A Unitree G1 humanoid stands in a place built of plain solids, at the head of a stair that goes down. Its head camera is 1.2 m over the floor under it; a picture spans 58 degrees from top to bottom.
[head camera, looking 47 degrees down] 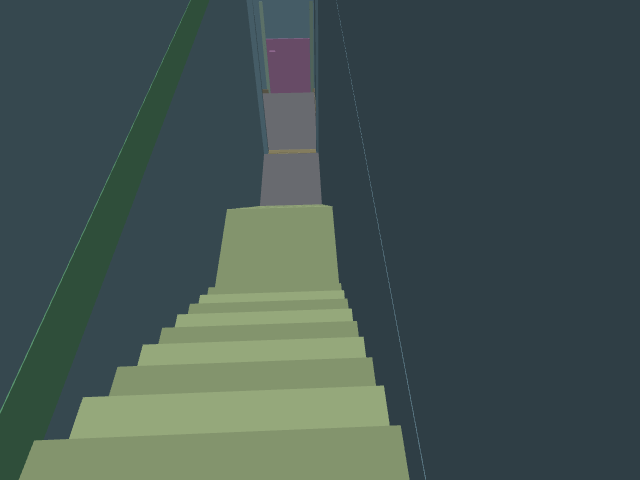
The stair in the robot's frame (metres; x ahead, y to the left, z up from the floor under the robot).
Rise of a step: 0.20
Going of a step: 0.22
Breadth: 1.24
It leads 2 degrees to the left of straight ahead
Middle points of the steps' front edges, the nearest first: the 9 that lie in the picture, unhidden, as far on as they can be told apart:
0.48 0.32 -0.20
0.71 0.32 -0.40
0.93 0.33 -0.60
1.15 0.34 -0.80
1.37 0.35 -1.00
1.60 0.36 -1.20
1.82 0.37 -1.40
2.04 0.38 -1.60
2.27 0.39 -1.80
